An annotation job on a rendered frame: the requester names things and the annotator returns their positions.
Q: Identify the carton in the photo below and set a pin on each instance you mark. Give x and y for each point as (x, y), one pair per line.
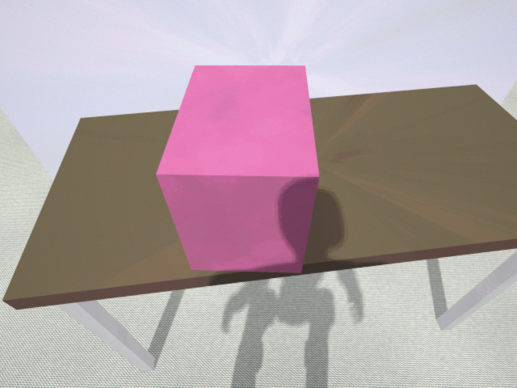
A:
(239, 172)

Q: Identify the table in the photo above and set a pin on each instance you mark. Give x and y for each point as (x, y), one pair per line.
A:
(403, 176)

